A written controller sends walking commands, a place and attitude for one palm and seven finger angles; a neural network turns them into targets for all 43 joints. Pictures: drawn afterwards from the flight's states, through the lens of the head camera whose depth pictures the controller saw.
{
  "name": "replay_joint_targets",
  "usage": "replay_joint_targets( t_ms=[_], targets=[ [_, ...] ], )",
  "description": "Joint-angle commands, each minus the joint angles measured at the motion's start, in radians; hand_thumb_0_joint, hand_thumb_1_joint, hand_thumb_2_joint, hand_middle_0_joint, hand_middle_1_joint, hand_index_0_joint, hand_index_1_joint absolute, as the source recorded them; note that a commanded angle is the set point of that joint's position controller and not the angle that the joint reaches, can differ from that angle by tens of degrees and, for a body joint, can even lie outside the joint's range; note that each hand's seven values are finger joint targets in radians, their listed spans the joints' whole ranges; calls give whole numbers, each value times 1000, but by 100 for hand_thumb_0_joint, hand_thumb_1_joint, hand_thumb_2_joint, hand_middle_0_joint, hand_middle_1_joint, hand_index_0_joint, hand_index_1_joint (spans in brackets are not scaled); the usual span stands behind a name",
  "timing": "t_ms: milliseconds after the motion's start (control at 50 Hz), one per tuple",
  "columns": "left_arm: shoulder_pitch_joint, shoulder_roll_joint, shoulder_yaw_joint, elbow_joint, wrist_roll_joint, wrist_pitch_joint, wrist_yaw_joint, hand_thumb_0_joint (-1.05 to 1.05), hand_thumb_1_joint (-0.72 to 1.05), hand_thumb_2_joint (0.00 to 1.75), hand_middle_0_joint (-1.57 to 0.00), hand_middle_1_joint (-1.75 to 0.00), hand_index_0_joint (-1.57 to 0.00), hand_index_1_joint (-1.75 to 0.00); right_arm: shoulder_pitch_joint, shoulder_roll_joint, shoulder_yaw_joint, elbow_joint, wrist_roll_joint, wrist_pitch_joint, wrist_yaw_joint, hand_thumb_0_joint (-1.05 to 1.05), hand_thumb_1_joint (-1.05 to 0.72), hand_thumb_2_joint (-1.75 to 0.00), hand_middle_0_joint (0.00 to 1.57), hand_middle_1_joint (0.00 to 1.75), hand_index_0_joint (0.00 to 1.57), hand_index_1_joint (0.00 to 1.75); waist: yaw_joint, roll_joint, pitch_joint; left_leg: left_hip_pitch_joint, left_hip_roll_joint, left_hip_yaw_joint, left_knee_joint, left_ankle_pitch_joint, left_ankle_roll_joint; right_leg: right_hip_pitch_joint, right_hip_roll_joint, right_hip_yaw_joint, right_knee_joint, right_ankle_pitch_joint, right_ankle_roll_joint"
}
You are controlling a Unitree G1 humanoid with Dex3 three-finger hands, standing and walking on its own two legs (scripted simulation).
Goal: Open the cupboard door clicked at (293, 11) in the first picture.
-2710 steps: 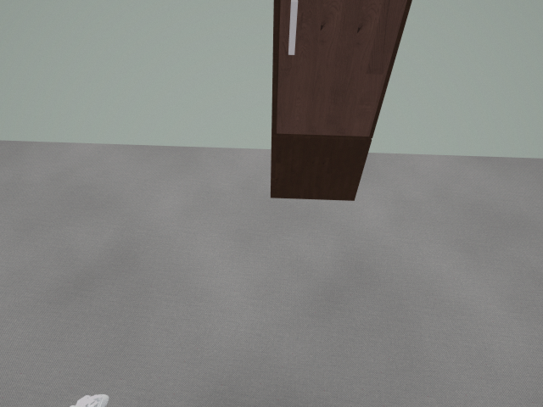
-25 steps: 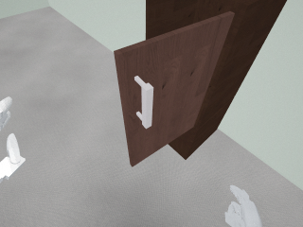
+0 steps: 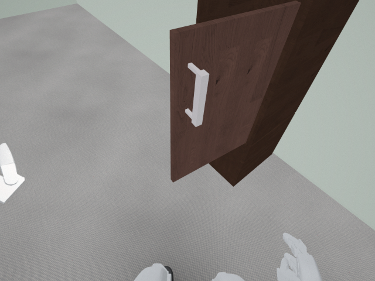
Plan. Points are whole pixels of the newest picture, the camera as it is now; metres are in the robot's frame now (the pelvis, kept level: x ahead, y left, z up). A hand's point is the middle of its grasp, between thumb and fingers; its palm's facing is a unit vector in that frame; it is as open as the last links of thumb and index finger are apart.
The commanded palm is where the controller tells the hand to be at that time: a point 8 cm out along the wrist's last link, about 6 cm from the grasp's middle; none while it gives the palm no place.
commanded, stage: step back with the hand held close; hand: left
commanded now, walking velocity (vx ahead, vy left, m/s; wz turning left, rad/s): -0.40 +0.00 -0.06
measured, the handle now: (194, 96) +0.52 +0.01 +0.11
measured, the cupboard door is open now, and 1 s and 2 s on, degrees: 83 83 83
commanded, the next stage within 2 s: stop stepping back and stand still in 0.06 s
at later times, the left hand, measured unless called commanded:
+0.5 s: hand out of the picture +0.12 +0.24 +0.18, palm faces +0.33 -0.82 -0.46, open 7.4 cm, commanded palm +0.05 +0.28 +0.20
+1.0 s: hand out of the picture +0.07 +0.24 +0.19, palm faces +0.35 -0.81 -0.47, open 7.4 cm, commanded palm +0.02 +0.29 +0.20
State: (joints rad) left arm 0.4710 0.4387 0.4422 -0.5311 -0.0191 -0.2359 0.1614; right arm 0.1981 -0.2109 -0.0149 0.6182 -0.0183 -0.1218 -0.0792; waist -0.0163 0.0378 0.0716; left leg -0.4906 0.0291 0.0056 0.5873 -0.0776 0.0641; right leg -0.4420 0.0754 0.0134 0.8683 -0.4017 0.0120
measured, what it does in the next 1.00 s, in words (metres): walks backwards: right foot, then left foot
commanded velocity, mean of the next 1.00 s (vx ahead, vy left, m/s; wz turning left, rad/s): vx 0.08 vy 0.02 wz -0.01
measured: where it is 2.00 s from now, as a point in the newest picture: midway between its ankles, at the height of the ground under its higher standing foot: outside the picture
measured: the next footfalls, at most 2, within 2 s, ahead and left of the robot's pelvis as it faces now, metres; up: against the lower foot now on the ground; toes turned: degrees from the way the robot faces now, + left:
right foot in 0.20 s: -0.13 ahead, -0.09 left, +0.00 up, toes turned -8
left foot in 0.34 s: +0.02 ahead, +0.08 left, +0.00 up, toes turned -3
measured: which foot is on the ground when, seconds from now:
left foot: down 0.00-0.18, up 0.20-0.32, down 0.34-0.58, up 0.60-0.88, down 0.90-1.00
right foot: up 0.00-0.18, down 0.20-1.00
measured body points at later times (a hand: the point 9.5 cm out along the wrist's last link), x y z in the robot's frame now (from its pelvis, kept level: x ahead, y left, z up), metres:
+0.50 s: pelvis -0.12 -0.01 +0.01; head -0.11 +0.01 +0.46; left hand +0.10 +0.28 +0.21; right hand +0.01 -0.25 -0.06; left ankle -0.02 +0.08 -0.72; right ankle -0.17 -0.10 -0.70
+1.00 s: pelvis -0.15 +0.00 +0.02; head -0.15 +0.00 +0.47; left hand +0.05 +0.28 +0.21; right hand -0.01 -0.26 -0.07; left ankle -0.12 +0.15 -0.72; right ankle -0.17 -0.08 -0.72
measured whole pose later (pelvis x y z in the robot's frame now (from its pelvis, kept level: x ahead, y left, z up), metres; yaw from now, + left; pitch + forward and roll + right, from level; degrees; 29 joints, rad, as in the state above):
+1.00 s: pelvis -0.15 +0.00 +0.02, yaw -5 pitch -2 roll +1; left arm 0.54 0.40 0.40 -0.44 -0.03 -0.23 0.15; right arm 0.23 -0.23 -0.02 0.65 0.00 -0.14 -0.08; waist -0.01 0.00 0.01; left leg -0.23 0.06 0.06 0.51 -0.24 -0.04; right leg -0.19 0.01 -0.06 0.54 -0.33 -0.04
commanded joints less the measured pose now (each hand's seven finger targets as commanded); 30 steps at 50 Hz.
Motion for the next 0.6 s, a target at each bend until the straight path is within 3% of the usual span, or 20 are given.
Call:
replay_joint_targets(
  t_ms=[0, 80, 120, 140, 160, 180, 200, 220, 260, 300, 320, 340, 360, 400, 440, 500, 520, 540, 560, 580],
  targets=[
    [59, 145, 125, -188, -28, -64, 27, 0, 90, 90, -20, -30, -20, -30, -95, -124, -62, -146, 10, -81, 14, 0, -90, -90, 20, 30, 20, 30, 36, 156, -209, 25, 261, -242, -422, -459, 45, 159, 19, -2, 246, -120, -13],
    [-3, 151, 87, -213, -43, -46, 29, 0, 90, 90, -20, -30, -20, -30, -105, -113, -42, -121, 8, -82, 23, 0, -90, -90, 20, 30, 20, 30, 29, 238, -189, 48, 213, -149, -486, -457, -23, 258, 31, -74, -48, -185, -41],
    [-41, 156, 88, -216, -55, -55, 20, 0, 90, 90, -20, -30, -20, -30, -107, -108, -38, -113, 6, -85, 29, 0, -90, -90, 20, 30, 20, 30, 38, 205, -201, 116, 170, -86, -408, -368, -82, 276, 10, -68, -378, -180, -70],
    [-55, 178, 96, -222, -52, -66, 16, 0, 90, 90, -20, -30, -20, -30, -93, -94, -39, -104, 8, -77, 32, 0, -90, -90, 20, 30, 20, 30, 31, 62, -203, 188, 109, -26, -192, -277, -120, 194, -110, 95, -599, -145, -120],
    [-56, 230, 123, -232, -36, -77, 16, 0, 90, 90, -20, -30, -20, -30, -84, -91, -37, -96, 15, -64, 31, 0, -90, -90, 20, 30, 20, 30, 35, -170, -153, 269, 1, 16, 176, -216, -141, -50, -336, 406, -757, -137, -187],
    [-81, 291, 179, -272, -28, -93, 32, 0, 90, 90, -20, -30, -20, -30, -101, -104, -33, -87, -11, -64, 31, 0, -90, -90, 20, 30, 20, 30, 52, -151, -138, 189, -48, 0, 410, -331, -142, -101, -452, 436, -746, 139, -249],
    [-87, 260, 141, -205, -17, -79, 23, 0, 90, 90, -20, -30, -20, -30, -78, -92, -15, -87, -21, -61, 38, 0, -90, -90, 20, 30, 20, 30, 36, -141, -179, 87, -24, -42, 473, -319, -132, 11, -442, 346, -645, 211, -246],
    [-90, 170, 71, -186, -21, -59, 6, 0, 90, 90, -20, -30, -20, -30, -65, -94, -28, -107, 15, -58, 26, 0, -90, -90, 20, 30, 20, 30, 11, -200, -162, 21, -27, -50, 408, -285, -106, 175, -327, 225, -507, 571, -178],
    [-44, 186, 117, -151, -16, -26, 8, 0, 90, 90, -20, -30, -20, -30, -94, -92, -13, -131, 24, -58, -3, 0, -90, -90, 20, 30, 20, 30, 10, -200, -142, 102, -14, 4, 151, -208, -77, 243, -278, 121, -408, 751, -122],
    [-15, 156, 107, -131, -26, -9, 3, 0, 90, 90, -20, -30, -20, -30, -56, -110, -14, -117, 26, -60, -16, 0, -90, -90, 20, 30, 20, 30, -7, 18, -182, 326, 2, -13, -115, 108, -49, 202, -181, 43, -305, 570, -36],
    [-20, 171, 114, -161, -25, -16, 4, 0, 90, 90, -20, -30, -20, -30, -54, -125, -19, -129, 26, -67, -16, 0, -90, -90, 20, 30, 20, 30, 7, 133, -215, 408, 91, -108, -147, 243, -17, 156, -107, 18, -262, 380, -2],
    [-37, 163, 97, -166, -31, -24, 2, 0, 90, 90, -20, -30, -20, -30, -43, -133, -24, -134, 34, -74, -10, 0, -90, -90, 20, 30, 20, 30, 10, 141, -211, 416, 160, -178, -194, 227, 4, 147, -71, 11, -253, 105, 2],
    [27, 175, 123, -122, -26, -21, 9, 0, 90, 90, -20, -30, -20, -30, -33, -122, -24, -132, 20, -82, -7, 0, -90, -90, 20, 30, 20, 30, 7, 159, -219, 439, 192, -282, -233, 257, 15, 91, -39, -10, -227, 13, 4],
    [27, 184, 117, -209, -30, -31, 3, 0, 90, 90, -20, -30, -20, -30, -53, -112, -20, -121, -5, -92, -1, 0, -90, -90, 20, 30, 20, 30, 3, 192, -196, 292, 232, -373, -392, -102, 5, 158, -43, 4, -83, -107, -2],
    [84, 167, 112, -224, -23, -24, 12, 0, 90, 90, -20, -30, -20, -30, -64, -114, -23, -132, -3, -89, 8, 0, -90, -90, 20, 30, 20, 30, 15, 172, -171, 145, 195, -263, -467, -471, 17, 268, -37, -38, -136, -98, -21],
    [147, 159, 103, -209, -19, -4, 19, 0, 90, 90, -20, -30, -20, -30, -78, -123, -27, -149, 2, -63, 4, 0, -90, -90, 20, 30, 20, 30, 15, 208, -141, -35, 115, -128, -428, -602, -39, 454, -5, -128, -342, -82, -48],
    [162, 168, 115, -178, -15, 1, 19, 0, 90, 90, -20, -30, -20, -30, -75, -115, -28, -148, 2, -48, 2, 0, -90, -90, 20, 30, 20, 30, 16, 142, -127, -62, 72, -79, -301, -560, -45, 460, -46, -69, -448, -91, -70],
    [152, 185, 126, -168, -10, 6, 17, 0, 90, 90, -20, -30, -20, -30, -73, -105, -34, -150, 0, -30, 3, 0, -90, -90, 20, 30, 20, 30, 16, -31, -115, -86, 1, -14, -9, -458, -65, 380, -184, 147, -581, -198, -138],
    [99, 216, 148, -183, -18, 0, 15, 0, 90, 90, -20, -30, -20, -30, -68, -111, -41, -140, 2, -20, 4, 0, -90, -90, 20, 30, 20, 30, 20, -225, -89, -109, -44, 19, 319, -334, -79, 216, -418, 464, -750, -336, -229],
    [16, 215, 153, -196, -25, -11, 22, 0, 90, 90, -20, -30, -20, -30, -70, -131, -47, -127, 1, -28, 5, 0, -90, -90, 20, 30, 20, 30, 13, -216, -57, -161, -37, -24, 507, -318, -90, 154, -457, 533, -777, -322, -252]
  ],
)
